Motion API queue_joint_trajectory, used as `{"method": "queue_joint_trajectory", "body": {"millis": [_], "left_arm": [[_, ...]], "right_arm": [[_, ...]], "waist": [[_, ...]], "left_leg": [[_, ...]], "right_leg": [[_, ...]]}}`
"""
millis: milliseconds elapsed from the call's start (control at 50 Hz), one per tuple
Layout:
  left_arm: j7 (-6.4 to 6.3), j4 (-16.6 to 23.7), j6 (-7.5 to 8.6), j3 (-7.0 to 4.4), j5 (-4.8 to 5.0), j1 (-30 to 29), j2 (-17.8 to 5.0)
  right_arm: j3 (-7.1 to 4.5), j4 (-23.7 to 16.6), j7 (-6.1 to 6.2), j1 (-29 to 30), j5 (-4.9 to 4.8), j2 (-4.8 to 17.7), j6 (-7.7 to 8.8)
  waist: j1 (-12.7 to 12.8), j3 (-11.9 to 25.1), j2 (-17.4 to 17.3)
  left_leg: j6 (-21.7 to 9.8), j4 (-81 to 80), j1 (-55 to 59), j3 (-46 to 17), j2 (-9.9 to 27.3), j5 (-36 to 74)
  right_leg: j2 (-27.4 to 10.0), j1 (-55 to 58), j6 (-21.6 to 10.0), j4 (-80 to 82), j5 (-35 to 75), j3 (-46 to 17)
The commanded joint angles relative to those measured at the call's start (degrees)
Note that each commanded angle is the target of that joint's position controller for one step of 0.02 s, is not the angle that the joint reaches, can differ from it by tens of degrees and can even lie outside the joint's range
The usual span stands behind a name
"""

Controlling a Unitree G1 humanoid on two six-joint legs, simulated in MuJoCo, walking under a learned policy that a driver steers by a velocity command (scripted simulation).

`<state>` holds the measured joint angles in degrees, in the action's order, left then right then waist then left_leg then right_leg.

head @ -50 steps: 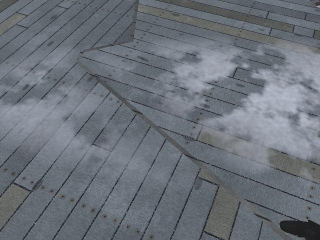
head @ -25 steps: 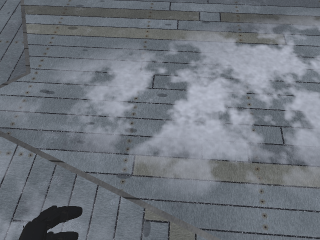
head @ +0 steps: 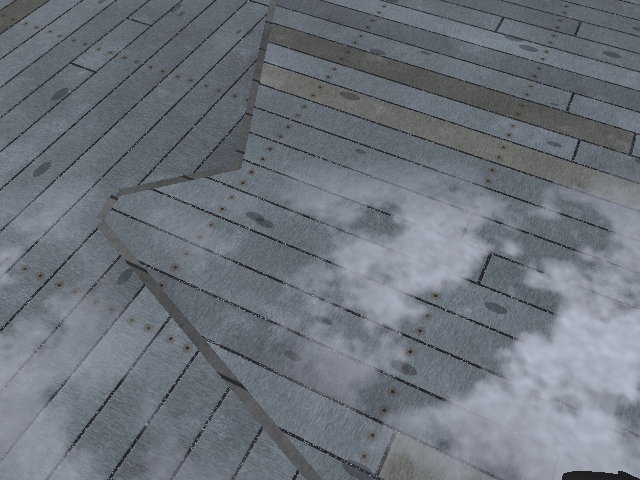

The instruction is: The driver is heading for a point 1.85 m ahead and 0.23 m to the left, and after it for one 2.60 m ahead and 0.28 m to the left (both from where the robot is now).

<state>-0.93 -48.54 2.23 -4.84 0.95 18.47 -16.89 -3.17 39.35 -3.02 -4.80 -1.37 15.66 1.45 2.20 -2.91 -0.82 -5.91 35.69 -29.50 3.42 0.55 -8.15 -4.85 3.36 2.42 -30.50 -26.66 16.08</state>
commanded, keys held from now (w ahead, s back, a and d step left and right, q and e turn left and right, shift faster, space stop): w+q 0.46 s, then w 0.18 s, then w+e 0.36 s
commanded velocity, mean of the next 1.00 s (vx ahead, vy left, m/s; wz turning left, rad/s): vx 0.50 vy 0.00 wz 0.28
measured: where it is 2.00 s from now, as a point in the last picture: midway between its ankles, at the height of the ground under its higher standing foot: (303, 241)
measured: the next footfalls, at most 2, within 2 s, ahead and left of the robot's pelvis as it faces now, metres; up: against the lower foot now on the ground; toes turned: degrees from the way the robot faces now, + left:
right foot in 0.48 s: +0.46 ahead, -0.08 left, +0.00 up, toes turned +21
left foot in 0.94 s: +0.60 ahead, +0.24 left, +0.00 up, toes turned +14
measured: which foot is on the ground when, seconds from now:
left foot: down 0.00-0.48, up 0.50-0.92, down 0.94-1.00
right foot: down 0.00-0.00, up 0.02-0.46, down 0.48-0.96, up 0.98-1.00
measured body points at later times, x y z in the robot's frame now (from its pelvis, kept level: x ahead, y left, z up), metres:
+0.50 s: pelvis +0.29 -0.01 +0.01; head +0.31 +0.00 +0.46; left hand +0.44 +0.29 -0.06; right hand +0.41 -0.28 -0.10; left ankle +0.12 +0.08 -0.70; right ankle +0.43 -0.09 -0.72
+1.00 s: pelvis +0.52 +0.10 +0.02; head +0.55 +0.12 +0.46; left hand +0.43 +0.37 -0.12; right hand +0.82 -0.06 -0.04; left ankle +0.57 +0.23 -0.71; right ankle +0.43 -0.08 -0.68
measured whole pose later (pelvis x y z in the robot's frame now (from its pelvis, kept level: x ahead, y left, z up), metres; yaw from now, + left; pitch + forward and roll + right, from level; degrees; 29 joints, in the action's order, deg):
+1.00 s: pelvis +0.52 +0.10 +0.02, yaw +14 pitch +2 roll +0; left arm -0.3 -49.7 3.1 -3.2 1.6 24.1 -16.9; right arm -1.9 35.4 -0.9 -2.3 0.3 14.5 5.5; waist 5.0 -1.3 0.9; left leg -0.2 30.6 -24.0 -0.1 0.0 -8.6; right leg 0.5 -12.1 -0.5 -46.9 -27.4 -5.6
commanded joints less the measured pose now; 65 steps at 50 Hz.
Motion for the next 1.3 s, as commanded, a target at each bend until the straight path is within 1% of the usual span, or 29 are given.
{"method": "queue_joint_trajectory", "body": {"millis": [20,40,60,80,100,120,180,280,360,420,460,480,500,520,540,580,620,700,760,860,920,940,960,980,1000,1020,1060,1140,1300], "left_arm": [[0.17,8.46,2.58,1.07,-1.56,1.86,-1.19],[0.99,8.93,4.62,0.14,0.41,-4.5,-6.92],[1.34,10.4,5.59,-0.04,1.95,-8.48,-7.76],[0.91,10.09,5.98,0.17,1.02,-8.71,-6.83],[0.5,9.46,5.78,-0.26,-0.64,-8.42,-7.4],[0.59,9.16,5.14,-0.49,-1.11,-7.32,-7.5],[0.61,9.3,3.48,-0.16,-1.84,-7.1,-5.6],[1.03,11.96,3.44,1.2,-1.49,-17.57,-2.82],[2.07,13.41,4.37,0.88,-0.51,-21.95,-4.43],[2.51,13.06,5.17,-0.06,-0.34,-19.54,-6.57],[2.02,10.85,5.75,-1.37,-0.81,-10.67,-8.51],[1.63,9.96,5.9,-2.07,-1.81,-2.39,-11.3],[1.94,7.54,5.16,-3.23,-2.47,2.83,-15.99],[2.47,7.49,5.03,-2.19,-0.84,2.53,-10.8],[2.35,7.95,4.75,-1.16,-0.6,0.12,-7.17],[2.25,7.79,4.06,-0.19,-1.42,-4.15,-5.0],[2.03,7.03,4.25,0.4,-1.74,-4.72,-3.8],[1.82,5.11,4.16,-0.13,-0.18,-2.86,-6.75],[1.43,4.24,3.28,-0.6,0.31,-1.49,-8.68],[1.02,2.15,1.94,-0.75,1.03,3.43,-9.45],[0.63,2.04,1.33,-0.6,0.78,2.9,-9.08],[0.75,2.7,1.52,0.29,0.17,2.26,-6.6],[0.67,4.56,2.13,1.73,-0.7,4.12,-1.76],[0.43,5.67,2.7,2.05,0.71,7.41,-1.69],[0.38,5.24,2.51,0.54,1.72,5.18,-6.86],[0.48,5.92,2.17,0.21,1.73,1.76,-7.51],[0.6,6.01,1.21,-0.1,0.68,0.02,-6.13],[1.1,7.54,-0.55,0.33,0.53,-1.69,-2.92],[3.64,12.79,-0.28,1.49,0.23,-14.71,-1.78]], "right_arm": [[-6.26,-0.52,1.49,-17.56,-0.39,19.88,0.09],[-4.65,-1.49,0.86,-18.08,-0.06,14.42,0.98],[-3.94,-1.12,0.84,-16.73,0.35,11.84,1.75],[-3.47,-1.32,0.84,-13.31,0.27,10.49,2.18],[-2.9,-1.94,1.15,-10.08,0.41,8.38,2.33],[-2.52,-2.98,1.5,-8.36,1.08,7.71,2.33],[-2.89,-3.09,2.43,-8.77,0.88,9.0,2.58],[-3.34,-1.8,3.85,-12.27,0.25,10.44,1.88],[-3.49,-0.42,4.08,-15.56,-0.2,10.48,1.23],[-3.6,-0.45,4.36,-15.18,-0.04,10.13,0.76],[-2.85,-1.16,4.2,-13.98,0.23,7.77,0.59],[-1.43,-1.93,3.98,-14.68,1.15,4.18,0.74],[-0.4,-3.25,3.98,-23.13,-0.52,0.79,1.32],[-1.1,-1.27,4.19,-23.54,-1.17,6.26,1.49],[-1.9,-1.57,4.15,-17.44,-0.8,9.32,1.38],[-1.9,-3.29,4.12,-10.53,0.75,8.44,1.62],[-1.67,-3.53,3.46,-10.72,0.4,6.44,1.76],[-0.28,-5.38,3.06,-6.27,1.5,3.15,2.22],[0.44,-6.23,2.46,-0.82,1.23,2.17,3.2],[-0.2,-7.68,1.54,4.98,0.34,4.29,4.3],[-1.91,-5.46,2.01,-2.37,0.54,7.33,4.73],[-3.01,-4.25,2.63,-9.48,1.32,9.88,4.79],[-4.13,-3.58,3.21,-17.37,2.47,14.4,4.28],[-4.09,-2.29,2.79,-19.66,2.19,14.19,3.56],[-2.88,-2.12,2.6,-17.29,1.52,9.81,3.53],[-2.12,-2.21,2.54,-14.18,1.21,7.55,3.56],[-1.22,-1.72,2.2,-8.42,1.81,4.35,4.03],[-2.07,0.22,2.56,-6.22,2.01,5.43,5.27],[-3.62,4.01,3.57,-10.34,0.94,10.25,4.19]], "waist": [[-4.84,20.79,-16.52],[-9.22,21.82,-6.87],[-8.78,14.32,-4.77],[-5.79,9.01,0.56],[-3.85,7.16,0.35],[-2.25,6.24,-1.11],[-1.27,5.18,-0.98],[-5.04,2.58,-3.26],[-6.62,2.26,-4.25],[-4.66,2.73,-6.3],[0.12,6.91,-6.34],[3.31,14.94,-0.58],[-0.44,20.99,19.1],[0.81,17.66,14.99],[2.32,10.42,9.42],[1.14,3.6,4.4],[-0.86,3.08,6.7],[-0.86,2.09,5.79],[0.67,1.47,5.25],[1.69,1.4,6.03],[-3.46,4.68,6.06],[-7.15,9.73,4.34],[-9.16,18.32,-6.31],[-8.0,22.12,-17.85],[-7.95,14.87,-10.94],[-7.12,9.15,-8.51],[-3.89,3.89,-6.21],[-1.68,1.35,-4.58],[-5.53,-1.74,-1.53]], "left_leg": [[-19.18,-14.55,50.6,-47.3,17.38,-11.54],[-16.94,-20.17,50.59,-49.26,18.28,-14.97],[-14.54,-20.12,44.67,-41.15,16.62,-11.98],[-12.53,-19.81,35.95,-34.31,14.02,-5.08],[-11.37,-20.03,29.73,-29.26,11.94,1.17],[-11.08,-21.14,25.32,-26.84,10.48,5.31],[-11.59,-22.97,19.22,-22.03,8.67,13.49],[-7.57,-22.43,15.15,-17.38,4.26,6.96],[-6.33,-19.0,17.87,-22.03,6.06,1.83],[-5.03,-13.92,21.73,-27.0,7.82,2.14],[-2.47,-5.18,19.9,-25.74,4.31,6.0],[-0.35,10.0,14.42,-20.79,0.89,-0.17],[3.77,28.51,-5.85,-13.55,-7.36,-23.97],[4.49,36.38,-13.52,-15.31,-3.43,-24.63],[4.68,38.32,-15.22,-14.73,-1.64,-19.3],[4.83,34.54,-13.16,-12.35,1.41,-12.93],[4.68,29.68,-8.92,-11.26,3.37,-10.52],[6.11,16.66,-8.32,-7.22,4.79,-7.24],[7.12,4.18,-3.33,-5.79,3.23,1.86],[7.1,-5.8,3.62,-6.19,0.64,6.56],[4.37,-10.86,17.99,-5.32,0.01,4.68],[2.01,-10.17,29.5,-8.85,4.57,4.08],[-3.05,-9.54,47.98,-24.18,17.62,0.87],[-8.1,-16.21,50.78,-42.41,24.59,-11.29],[-6.95,-18.43,44.86,-39.34,22.24,-17.96],[-5.52,-19.57,38.54,-31.43,20.12,-15.69],[-4.55,-23.21,28.36,-21.57,16.1,-5.88],[-5.16,-27.64,22.23,-10.41,14.92,6.34],[-3.09,-28.19,26.69,2.74,14.93,10.72]], "right_leg": [[8.12,-41.75,0.17,-49.01,-6.9,-11.81],[5.32,-47.56,-1.44,-51.05,-5.57,-22.09],[3.12,-50.07,-2.95,-48.56,-0.91,-21.42],[0.46,-47.86,-3.29,-43.04,3.47,-21.27],[-1.28,-44.04,-2.94,-37.93,6.08,-21.38],[-2.05,-40.44,-2.51,-36.04,7.96,-21.58],[-1.39,-38.04,0.14,-29.14,11.47,-19.89],[2.36,-35.0,2.23,-7.64,28.56,-18.95],[4.3,-31.91,1.32,0.15,30.86,-20.29],[4.45,-28.73,-0.94,2.5,24.39,-21.17],[3.7,-15.52,-3.93,5.59,23.34,-20.22],[-5.25,-1.73,-7.44,4.74,19.56,-28.6],[-17.08,15.49,-17.15,10.73,5.82,-55.99],[-18.13,14.35,-17.39,14.24,-7.7,-62.99],[-15.54,8.01,-15.14,14.95,-6.19,-54.44],[-10.97,-3.39,-13.82,16.09,7.98,-41.97],[-8.19,-7.96,-13.51,18.15,15.68,-35.7],[-7.73,-10.38,-16.17,21.26,24.22,-31.41],[-5.51,-12.67,-14.96,21.28,26.65,-27.29],[-6.87,-11.03,-13.04,17.67,25.1,-29.6],[-5.09,-13.01,-10.09,9.53,28.06,-29.53],[-1.7,-17.95,-8.05,-1.21,26.43,-27.12],[4.83,-33.71,-4.39,-20.64,10.8,-21.12],[6.45,-44.74,-3.4,-33.68,-7.83,-21.32],[3.22,-48.58,-3.38,-39.61,-4.4,-23.87],[1.47,-49.27,-3.48,-40.29,0.22,-22.67],[-1.53,-45.56,-3.0,-36.96,6.83,-22.46],[-2.89,-43.33,-1.44,-32.82,13.83,-22.07],[-1.53,-40.9,-3.07,-10.1,27.84,-17.08]]}}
